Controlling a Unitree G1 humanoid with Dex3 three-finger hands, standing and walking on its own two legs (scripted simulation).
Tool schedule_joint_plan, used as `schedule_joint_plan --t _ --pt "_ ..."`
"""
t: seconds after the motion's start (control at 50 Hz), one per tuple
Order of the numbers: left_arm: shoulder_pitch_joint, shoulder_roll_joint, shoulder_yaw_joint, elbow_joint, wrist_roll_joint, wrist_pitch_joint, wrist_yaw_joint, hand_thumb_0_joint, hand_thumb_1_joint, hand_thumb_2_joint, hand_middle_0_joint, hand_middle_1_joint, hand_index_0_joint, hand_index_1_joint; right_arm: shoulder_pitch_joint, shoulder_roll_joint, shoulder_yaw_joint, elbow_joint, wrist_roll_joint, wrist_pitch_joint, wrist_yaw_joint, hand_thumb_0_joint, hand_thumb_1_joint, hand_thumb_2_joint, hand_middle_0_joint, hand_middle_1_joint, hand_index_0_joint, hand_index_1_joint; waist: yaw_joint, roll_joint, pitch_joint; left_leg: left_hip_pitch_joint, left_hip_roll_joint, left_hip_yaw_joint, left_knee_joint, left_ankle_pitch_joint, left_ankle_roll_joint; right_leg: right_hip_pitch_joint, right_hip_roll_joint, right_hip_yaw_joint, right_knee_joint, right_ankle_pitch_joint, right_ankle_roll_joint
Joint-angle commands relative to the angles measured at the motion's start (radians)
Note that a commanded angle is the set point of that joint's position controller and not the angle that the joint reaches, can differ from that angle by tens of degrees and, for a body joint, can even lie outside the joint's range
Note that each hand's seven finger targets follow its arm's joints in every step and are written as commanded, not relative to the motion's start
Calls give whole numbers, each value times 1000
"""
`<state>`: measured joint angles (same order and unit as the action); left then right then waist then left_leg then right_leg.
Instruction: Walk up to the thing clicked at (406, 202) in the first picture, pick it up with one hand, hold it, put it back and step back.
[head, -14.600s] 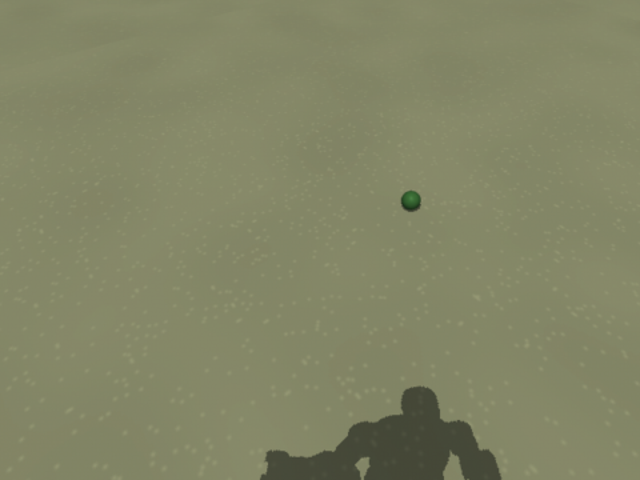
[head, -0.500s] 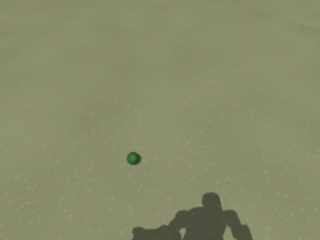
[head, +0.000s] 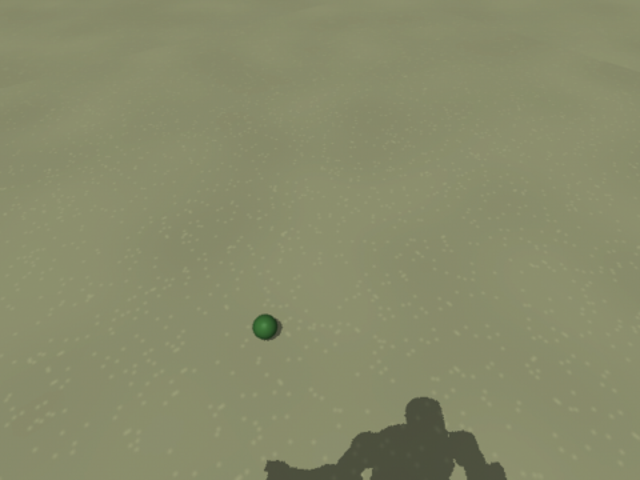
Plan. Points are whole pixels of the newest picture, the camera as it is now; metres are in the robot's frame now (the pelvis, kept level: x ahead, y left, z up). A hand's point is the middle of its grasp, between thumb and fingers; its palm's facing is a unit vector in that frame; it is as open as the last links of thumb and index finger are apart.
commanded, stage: walk up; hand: left
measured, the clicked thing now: (265, 326) +0.77 +0.23 -0.74
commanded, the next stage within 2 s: none
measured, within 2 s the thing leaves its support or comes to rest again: neither
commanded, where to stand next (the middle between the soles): +0.38 +0.01 m, yaw -1 degrees
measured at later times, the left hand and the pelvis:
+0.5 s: hand (121, 466) +0.20 +0.31 -0.15, palm faces -0.11 -0.93 -0.34, open 7.4 cm; pelvis +0.14 +0.04 -0.01, yaw -2 degrees
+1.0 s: hand (189, 367) +0.36 +0.26 -0.18, palm faces -0.03 -0.94 -0.35, open 7.4 cm; pelvis +0.27 +0.00 -0.03, yaw -1 degrees
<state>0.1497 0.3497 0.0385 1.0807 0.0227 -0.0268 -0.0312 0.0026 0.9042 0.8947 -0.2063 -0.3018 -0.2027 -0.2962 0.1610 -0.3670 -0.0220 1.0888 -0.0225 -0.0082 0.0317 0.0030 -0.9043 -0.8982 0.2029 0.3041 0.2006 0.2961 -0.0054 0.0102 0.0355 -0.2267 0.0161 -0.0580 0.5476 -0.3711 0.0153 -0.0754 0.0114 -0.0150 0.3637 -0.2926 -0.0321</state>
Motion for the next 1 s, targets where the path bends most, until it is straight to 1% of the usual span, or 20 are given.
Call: schedule_joint_plan --t 0.0,0.08,0.14,0.16,0.18,0.2,0.24,0.28,0.44,0.56,0.58,0.6,0.62,0.72,0.82,0.88,0.92,0.94,0.96,0.98 --pt "89 317 102 -93 10 -37 16 0 900 900 -200 -300 -200 -300 -109 -226 -77 -139 -20 -38 4 0 -900 -900 200 300 200 300 78 -69 167 -442 72 -8 250 -44 5 89 -357 404 -259 -292 -223" --pt "0 308 94 -182 17 -39 -4 0 900 900 -200 -300 -200 -300 -3 -200 -93 -163 -17 -52 29 0 -900 -900 200 300 200 300 8 -168 86 -116 70 52 74 12 4 -78 -248 183 -162 -68 -162" --pt "0 259 72 -219 4 -22 -11 0 900 900 -200 -300 -200 -300 198 -226 -131 -120 -24 -59 12 0 -900 -900 200 300 200 300 -94 -46 7 277 -19 135 -51 173 -7 -324 -134 48 170 29 -97" --pt "57 195 54 -228 2 -16 -13 0 900 900 -200 -300 -200 -300 303 -299 -158 -111 -32 -64 -1 0 -900 -900 200 300 200 300 -137 191 -45 382 89 -42 -176 -46 39 -432 -35 -14 482 -45 -60" --pt "111 156 46 -237 -8 -15 -7 0 900 900 -200 -300 -200 -300 319 -392 -166 -142 -37 -76 -7 0 -900 -900 200 300 200 300 -119 335 -59 343 356 -582 -383 -305 137 -584 105 70 713 -308 -24" --pt "83 271 64 -222 -5 -9 7 0 900 900 -200 -300 -200 -300 219 -407 -168 -181 -5 -76 -4 0 -900 -900 200 300 200 300 -90 155 -6 174 414 -634 -414 -418 221 -524 12 193 772 -294 -39" --pt "152 285 65 -193 -23 -9 1 0 900 900 -200 -300 -200 -300 114 -326 -133 -228 3 -80 -8 0 -900 -900 200 300 200 300 -11 87 61 124 327 -381 -356 -260 188 -527 -47 184 768 -140 -35" --pt "205 290 68 -168 -19 -12 -8 0 900 900 -200 -300 -200 -300 116 -292 -119 -241 6 -89 -12 0 -900 -900 200 300 200 300 0 144 73 73 270 -220 -350 -81 163 -467 -73 155 672 -59 -10" --pt "65 247 69 -260 6 -9 -47 0 900 900 -200 -300 -200 -300 188 -302 -120 -285 8 -93 -6 0 -900 -900 200 300 200 300 -44 125 86 69 236 -40 -329 84 186 -404 -102 22 345 61 21" --pt "239 257 102 -221 0 -36 -34 0 900 900 -200 -300 -200 -300 165 -261 -99 -334 11 -77 -11 0 -900 -900 200 300 200 300 74 1 -29 -46 181 50 49 325 118 11 -36 -26 163 99 -17" --pt "328 306 123 -208 4 -47 -21 0 900 900 -200 -300 -200 -300 208 -206 -79 -339 15 -76 -13 0 -900 -900 200 300 200 300 114 -181 -88 -121 95 116 323 267 85 128 -83 64 70 -10 -43" --pt "315 384 130 -240 3 -54 -4 0 900 900 -200 -300 -200 -300 253 -128 -51 -362 26 -71 -16 0 -900 -900 200 300 200 300 81 -388 -73 -331 -49 128 534 -147 18 162 -358 536 -88 -42 -130" --pt "277 409 128 -261 -10 -47 -5 0 900 900 -200 -300 -200 -300 217 -242 -80 -335 17 -59 -33 0 -900 -900 200 300 200 300 88 -240 -22 -343 -29 33 638 -223 20 38 -441 665 -100 -50 -259" --pt "149 290 85 -309 -19 -45 16 0 900 900 -200 -300 -200 -300 280 -213 -77 -266 28 -45 -25 0 -900 -900 200 300 200 300 5 -170 20 -237 30 6 513 -53 3 -138 -253 197 -15 329 -204" --pt "120 272 61 -315 -15 -40 38 0 900 900 -200 -300 -200 -300 201 -167 -62 -259 17 -36 -34 0 -900 -900 200 300 200 300 20 -154 -51 -86 26 72 187 38 -15 -158 -270 110 146 742 -193" --pt "60 274 44 -322 -34 -19 43 0 900 900 -200 -300 -200 -300 194 -186 -73 -249 14 -35 -40 0 -900 -900 200 300 200 300 -20 -112 -73 59 0 84 49 276 22 -263 -240 102 243 561 -126" --pt "80 231 35 -320 -44 0 44 0 900 900 -200 -300 -200 -300 131 -283 -94 -272 2 -38 -44 0 -900 -900 200 300 200 300 5 67 -69 53 174 -162 -48 455 86 -338 -119 57 324 171 -41" --pt "115 226 33 -301 -51 14 45 0 900 900 -200 -300 -200 -300 76 -322 -91 -294 15 -40 -42 0 -900 -900 200 300 200 300 22 128 -94 -44 301 -313 -108 440 195 -247 -22 7 439 -68 -5" --pt "120 239 40 -260 -44 25 51 0 900 900 -200 -300 -200 -300 36 -319 -90 -289 18 -39 -40 0 -900 -900 200 300 200 300 25 166 -87 -98 326 -342 -120 401 246 -194 -18 18 490 -235 -6" --pt "115 240 43 -246 -39 24 50 0 900 900 -200 -300 -200 -300 16 -299 -81 -283 13 -35 -42 0 -900 -900 200 300 200 300 29 160 -79 -125 302 -317 -118 385 235 -183 -18 36 485 -261 -10"
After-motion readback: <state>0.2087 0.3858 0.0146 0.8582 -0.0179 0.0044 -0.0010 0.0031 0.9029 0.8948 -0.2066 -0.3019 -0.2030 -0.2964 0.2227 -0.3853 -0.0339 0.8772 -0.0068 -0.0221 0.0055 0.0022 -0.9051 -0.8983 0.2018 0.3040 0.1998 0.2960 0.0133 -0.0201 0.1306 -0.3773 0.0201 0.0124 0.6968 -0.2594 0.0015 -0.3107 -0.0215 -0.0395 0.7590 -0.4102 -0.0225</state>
